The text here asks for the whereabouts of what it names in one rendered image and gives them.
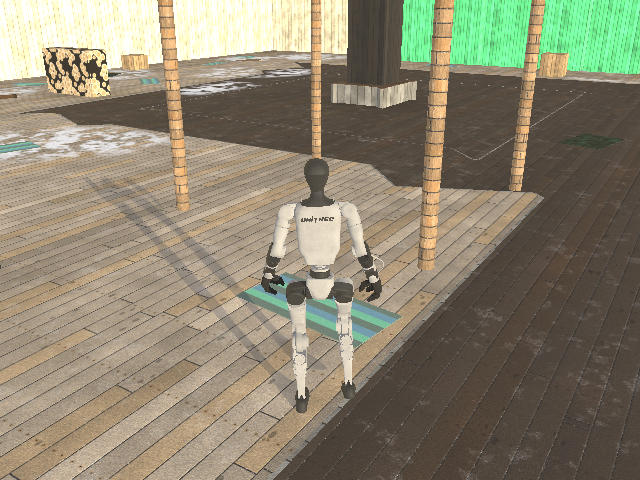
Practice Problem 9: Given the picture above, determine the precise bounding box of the robot left upper arm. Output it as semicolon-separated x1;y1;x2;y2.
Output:
270;202;297;258

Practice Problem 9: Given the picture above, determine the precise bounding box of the robot right hand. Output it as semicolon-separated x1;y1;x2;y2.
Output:
359;278;382;302

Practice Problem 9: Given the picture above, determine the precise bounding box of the robot left forearm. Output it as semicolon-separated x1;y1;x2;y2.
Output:
263;242;281;279

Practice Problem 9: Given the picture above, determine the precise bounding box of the robot right foot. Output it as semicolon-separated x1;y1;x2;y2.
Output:
341;380;356;399

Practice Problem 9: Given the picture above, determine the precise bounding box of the robot right upper arm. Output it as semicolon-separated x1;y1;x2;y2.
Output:
338;201;367;257

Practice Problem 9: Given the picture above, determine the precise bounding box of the robot left shin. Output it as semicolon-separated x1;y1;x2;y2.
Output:
292;334;307;399

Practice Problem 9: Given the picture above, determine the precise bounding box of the robot right forearm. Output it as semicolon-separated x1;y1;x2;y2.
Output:
358;241;379;283

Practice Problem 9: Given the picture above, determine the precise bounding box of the robot left hand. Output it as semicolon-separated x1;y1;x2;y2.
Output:
261;275;285;295

